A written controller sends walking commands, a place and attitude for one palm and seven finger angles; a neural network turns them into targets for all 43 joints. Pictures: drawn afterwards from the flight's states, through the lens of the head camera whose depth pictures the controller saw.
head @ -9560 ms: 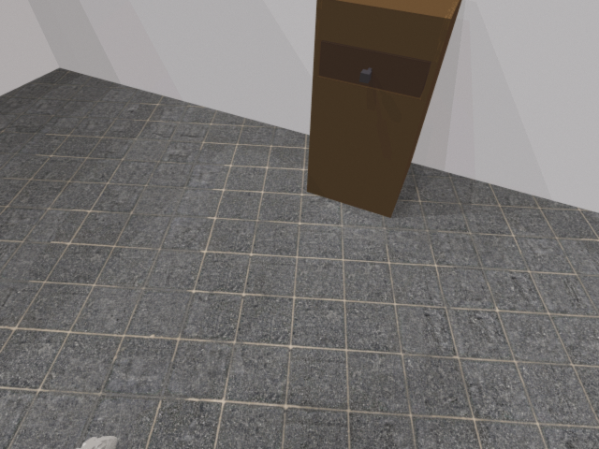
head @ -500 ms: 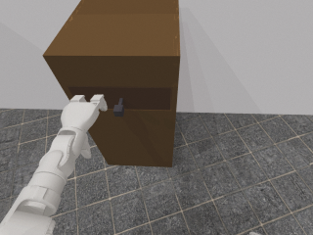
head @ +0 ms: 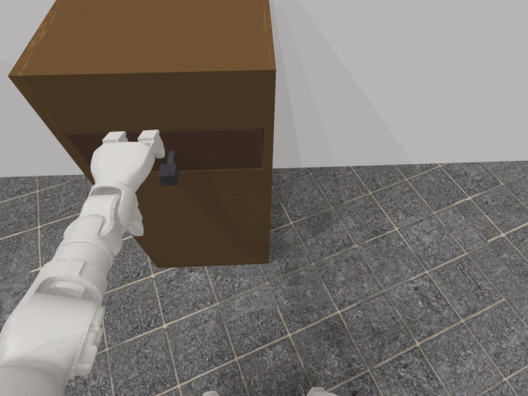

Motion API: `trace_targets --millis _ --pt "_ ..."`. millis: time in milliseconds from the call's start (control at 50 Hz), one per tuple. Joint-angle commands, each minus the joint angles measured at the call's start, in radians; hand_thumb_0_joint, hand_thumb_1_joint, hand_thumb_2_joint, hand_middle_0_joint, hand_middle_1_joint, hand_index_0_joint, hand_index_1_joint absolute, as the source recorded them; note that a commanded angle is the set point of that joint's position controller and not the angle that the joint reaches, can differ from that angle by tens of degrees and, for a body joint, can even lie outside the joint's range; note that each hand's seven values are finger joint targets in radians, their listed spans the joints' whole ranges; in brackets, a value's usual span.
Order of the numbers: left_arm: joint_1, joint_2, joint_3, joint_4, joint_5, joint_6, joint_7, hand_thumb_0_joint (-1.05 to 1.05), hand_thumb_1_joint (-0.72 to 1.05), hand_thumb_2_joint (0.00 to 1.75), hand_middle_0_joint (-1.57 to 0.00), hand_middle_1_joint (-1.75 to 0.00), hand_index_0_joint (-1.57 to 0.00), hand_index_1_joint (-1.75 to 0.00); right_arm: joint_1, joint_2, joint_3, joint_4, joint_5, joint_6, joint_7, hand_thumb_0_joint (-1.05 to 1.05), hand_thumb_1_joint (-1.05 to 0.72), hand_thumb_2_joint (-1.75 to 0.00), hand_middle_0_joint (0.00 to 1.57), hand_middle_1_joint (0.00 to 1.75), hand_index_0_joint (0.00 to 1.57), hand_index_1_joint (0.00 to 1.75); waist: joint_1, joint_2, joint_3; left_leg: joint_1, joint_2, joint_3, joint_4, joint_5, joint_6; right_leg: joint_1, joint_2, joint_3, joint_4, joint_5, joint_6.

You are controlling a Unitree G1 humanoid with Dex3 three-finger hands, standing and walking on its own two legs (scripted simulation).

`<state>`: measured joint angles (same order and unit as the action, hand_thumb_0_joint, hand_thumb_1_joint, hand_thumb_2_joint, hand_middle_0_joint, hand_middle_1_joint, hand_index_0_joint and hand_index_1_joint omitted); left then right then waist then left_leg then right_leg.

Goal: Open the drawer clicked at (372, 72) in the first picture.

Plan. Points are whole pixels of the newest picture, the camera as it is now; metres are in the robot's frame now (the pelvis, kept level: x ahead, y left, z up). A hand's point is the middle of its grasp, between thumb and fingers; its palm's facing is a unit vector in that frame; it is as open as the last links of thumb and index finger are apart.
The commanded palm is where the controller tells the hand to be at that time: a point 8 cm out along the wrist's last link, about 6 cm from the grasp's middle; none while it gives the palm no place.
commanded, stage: move the hooked fingers above the handle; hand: left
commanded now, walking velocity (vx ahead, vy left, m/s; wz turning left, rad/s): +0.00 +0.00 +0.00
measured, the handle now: (170, 167) +0.56 +0.18 -0.07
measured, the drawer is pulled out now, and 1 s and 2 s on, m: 0.00 0.00 0.00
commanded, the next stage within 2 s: lower the fingers behind the handle in 1.08 s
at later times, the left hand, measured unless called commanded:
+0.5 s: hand (157, 162) +0.52 +0.19 -0.01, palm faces -0.06 -0.02 -1.00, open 13.7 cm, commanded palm +0.51 +0.19 +0.05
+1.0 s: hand (158, 166) +0.52 +0.19 -0.01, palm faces -0.09 -0.03 -1.00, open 13.8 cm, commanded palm +0.51 +0.19 +0.05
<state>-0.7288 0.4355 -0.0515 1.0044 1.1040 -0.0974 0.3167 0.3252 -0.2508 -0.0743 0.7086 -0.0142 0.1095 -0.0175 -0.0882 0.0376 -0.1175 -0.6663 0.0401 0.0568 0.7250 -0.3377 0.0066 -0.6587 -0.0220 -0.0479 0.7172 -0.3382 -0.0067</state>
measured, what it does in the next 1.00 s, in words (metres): stands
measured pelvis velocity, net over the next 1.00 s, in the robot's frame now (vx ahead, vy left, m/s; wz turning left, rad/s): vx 0.00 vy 0.01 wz -0.01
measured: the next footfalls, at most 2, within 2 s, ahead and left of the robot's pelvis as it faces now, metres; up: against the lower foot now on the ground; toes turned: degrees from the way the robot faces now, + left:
none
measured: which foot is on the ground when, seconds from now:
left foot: down 0.00-1.00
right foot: down 0.00-1.00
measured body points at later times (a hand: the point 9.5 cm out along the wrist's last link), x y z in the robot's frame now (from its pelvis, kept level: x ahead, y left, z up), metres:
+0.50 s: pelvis +0.00 +0.02 -0.02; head +0.13 +0.01 +0.41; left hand +0.52 +0.19 +0.05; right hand -0.05 -0.25 -0.15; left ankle +0.00 +0.12 -0.71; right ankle +0.00 -0.12 -0.71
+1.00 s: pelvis +0.00 +0.01 -0.02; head +0.12 +0.01 +0.41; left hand +0.51 +0.19 +0.05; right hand -0.02 -0.26 -0.14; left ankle +0.00 +0.12 -0.71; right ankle +0.00 -0.12 -0.71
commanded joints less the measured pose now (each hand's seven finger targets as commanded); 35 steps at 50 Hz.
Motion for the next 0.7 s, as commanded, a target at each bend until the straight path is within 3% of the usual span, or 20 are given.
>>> trace_targets --millis 0,40,120,140,180,220,240,360,400,440,500,560,600,640,680 --pt "-0.486 0.243 0.066 -0.127 0.004 0.02 0.077 0.0 -0.5 0.3 -0.3 -1.2 -0.3 -1.2 0.121 -0.152 -0.052 -0.051 -0.008 -0.026 -0.012 0.0 -0.9 -0.9 0.2 0.3 0.2 0.3 -0.036 -0.017 -0.395 0.182 -0.068 -0.018 -0.009 0.306 0.042 0.143 0.06 0.027 -0.052 0.323 -0.021" --pt "-0.527 0.259 0.068 -0.101 0.006 0.03 0.08 0.0 -0.5 0.3 -0.3 -1.2 -0.3 -1.2 0.136 -0.158 -0.051 -0.043 -0.009 -0.029 -0.01 0.0 -0.9 -0.9 0.2 0.3 0.2 0.3 -0.046 0.009 -0.396 0.169 -0.067 -0.022 0.0 0.296 0.041 0.116 0.062 0.024 -0.042 0.305 -0.022" --pt "-0.605 0.2 0.019 -0.07 0.004 0.04 0.074 0.0 -0.5 0.3 -0.3 -1.2 -0.3 -1.2 0.166 -0.158 -0.056 -0.03 -0.017 -0.034 -0.005 0.0 -0.9 -0.9 0.2 0.3 0.2 0.3 -0.078 0.038 -0.433 0.203 -0.06 -0.038 0.031 0.334 0.038 0.049 0.069 0.015 -0.024 0.299 -0.025" --pt "-0.617 0.235 0.039 -0.053 0.008 0.042 0.073 0.0 -0.5 0.3 -0.3 -1.2 -0.3 -1.2 0.177 -0.165 -0.053 -0.024 -0.017 -0.035 -0.006 0.0 -0.9 -0.9 0.2 0.3 0.2 0.3 -0.08 0.036 -0.428 0.193 -0.056 -0.044 0.037 0.329 0.038 0.032 0.07 0.013 -0.015 0.288 -0.024" --pt "-0.646 0.209 0.02 -0.056 0.008 0.04 0.072 0.0 -0.5 0.3 -0.3 -1.2 -0.3 -1.2 0.187 -0.165 -0.056 -0.023 -0.022 -0.036 -0.003 0.0 -0.9 -0.9 0.2 0.3 0.2 0.3 -0.087 0.062 -0.464 0.203 -0.055 -0.048 0.053 0.337 0.036 0.004 0.072 0.012 -0.004 0.28 -0.024" --pt "-0.672 0.237 0.041 -0.03 0.012 0.043 0.076 0.0 -0.5 0.3 -0.3 -1.2 -0.3 -1.2 0.198 -0.17 -0.051 -0.015 -0.028 -0.036 -0.003 0.0 -0.9 -0.9 0.2 0.3 0.2 0.3 -0.096 0.046 -0.46 0.185 -0.05 -0.056 0.066 0.356 0.036 -0.009 0.074 0.007 0.013 0.288 -0.025" --pt "-0.672 0.258 0.054 -0.03 0.019 0.043 0.08 0.0 -0.5 0.3 -0.3 -1.2 -0.3 -1.2 0.207 -0.173 -0.051 -0.017 -0.029 -0.036 -0.002 0.0 -0.9 -0.9 0.2 0.3 0.2 0.3 -0.088 0.071 -0.49 0.186 -0.049 -0.059 0.074 0.367 0.033 -0.016 0.073 0.007 0.025 0.287 -0.025" --pt "-0.721 0.276 0.055 0.054 0.032 0.092 0.099 0.0 -0.5 0.3 -0.3 -1.2 -0.3 -1.2 0.228 -0.18 -0.042 -0.008 -0.036 -0.03 0.005 0.0 -0.9 -0.9 0.2 0.3 0.2 0.3 -0.114 0.068 -0.488 0.127 -0.042 -0.061 0.112 0.371 0.034 -0.066 0.077 0.001 0.055 0.286 -0.022" --pt "-0.722 0.324 0.09 0.015 0.034 0.099 0.095 0.0 -0.5 0.3 -0.3 -1.2 -0.3 -1.2 0.234 -0.185 -0.042 -0.016 -0.038 -0.026 0.008 0.0 -0.9 -0.9 0.2 0.3 0.2 0.3 -0.092 0.108 -0.551 0.153 -0.04 -0.06 0.116 0.404 0.03 -0.042 0.077 0.003 0.066 0.306 -0.023" --pt "-0.69 0.319 0.094 -0.009 0.026 0.101 0.084 0.0 -0.5 0.3 -0.3 -1.2 -0.3 -1.2 0.244 -0.18 -0.043 -0.022 -0.038 -0.019 0.011 0.0 -0.9 -0.9 0.2 0.3 0.2 0.3 -0.079 0.113 -0.599 0.188 -0.036 -0.065 0.119 0.466 0.027 -0.013 0.08 0.0 0.069 0.343 -0.024" --pt "-0.651 0.279 0.065 0.035 0.014 0.122 0.075 0.0 -0.5 0.3 -0.3 -1.2 -0.3 -1.2 0.236 -0.18 -0.039 -0.015 -0.029 -0.009 0.01 0.0 -0.9 -0.9 0.2 0.3 0.2 0.3 -0.094 0.04 -0.494 0.137 -0.034 -0.058 0.1 0.382 0.032 -0.023 0.083 -0.005 0.04 0.294 -0.018" --pt "-0.713 0.258 0.038 -0.019 0.01 0.098 0.068 0.0 -0.5 0.3 -0.3 -1.2 -0.3 -1.2 0.239 -0.179 -0.042 -0.013 -0.027 -0.016 0.002 0.0 -0.9 -0.9 0.2 0.3 0.2 0.3 -0.11 0.069 -0.502 0.168 -0.032 -0.068 0.087 0.343 0.034 -0.048 0.081 -0.001 0.026 0.252 -0.019" --pt "-0.72 0.288 0.058 -0.04 0.011 0.077 0.064 0.0 -0.5 0.3 -0.3 -1.2 -0.3 -1.2 0.244 -0.178 -0.042 -0.008 -0.027 -0.02 -0.001 0.0 -0.9 -0.9 0.2 0.3 0.2 0.3 -0.103 0.074 -0.505 0.177 -0.032 -0.07 0.088 0.348 0.034 -0.042 0.08 0.0 0.027 0.252 -0.021" --pt "-0.719 0.233 0.023 -0.04 0.008 0.06 0.065 0.0 -0.5 0.3 -0.3 -1.2 -0.3 -1.2 0.246 -0.171 -0.045 -0.006 -0.03 -0.026 -0.002 0.0 -0.9 -0.9 0.2 0.3 0.2 0.3 -0.114 0.096 -0.502 0.199 -0.029 -0.079 0.089 0.355 0.032 -0.075 0.082 -0.004 0.025 0.237 -0.023" --pt "-0.697 0.276 0.062 -0.023 0.008 0.056 0.076 0.0 -0.5 0.3 -0.3 -1.2 -0.3 -1.2 0.246 -0.177 -0.042 0.002 -0.032 -0.025 0.0 0.0 -0.9 -0.9 0.2 0.3 0.2 0.3 -0.104 0.074 -0.488 0.183 -0.03 -0.074 0.092 0.352 0.034 -0.065 0.082 -0.004 0.028 0.241 -0.023"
